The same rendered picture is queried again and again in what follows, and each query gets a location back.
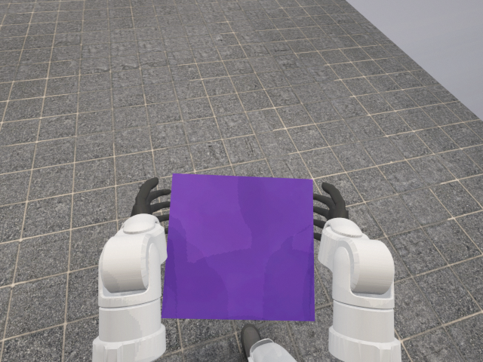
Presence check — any right robot hand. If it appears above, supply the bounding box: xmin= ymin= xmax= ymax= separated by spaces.
xmin=313 ymin=182 xmax=349 ymax=241

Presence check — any left robot hand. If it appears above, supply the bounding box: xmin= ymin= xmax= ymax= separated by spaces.
xmin=131 ymin=177 xmax=171 ymax=234

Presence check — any right robot forearm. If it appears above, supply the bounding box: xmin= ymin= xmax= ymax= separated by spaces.
xmin=318 ymin=218 xmax=401 ymax=362

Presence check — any robot right thigh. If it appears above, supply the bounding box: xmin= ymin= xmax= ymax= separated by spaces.
xmin=248 ymin=342 xmax=297 ymax=362

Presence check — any carton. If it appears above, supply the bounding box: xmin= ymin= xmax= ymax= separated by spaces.
xmin=162 ymin=173 xmax=315 ymax=321

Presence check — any left robot forearm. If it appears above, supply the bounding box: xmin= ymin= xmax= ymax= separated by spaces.
xmin=92 ymin=213 xmax=168 ymax=362

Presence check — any right robot foot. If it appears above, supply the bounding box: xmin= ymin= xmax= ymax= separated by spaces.
xmin=241 ymin=324 xmax=262 ymax=361

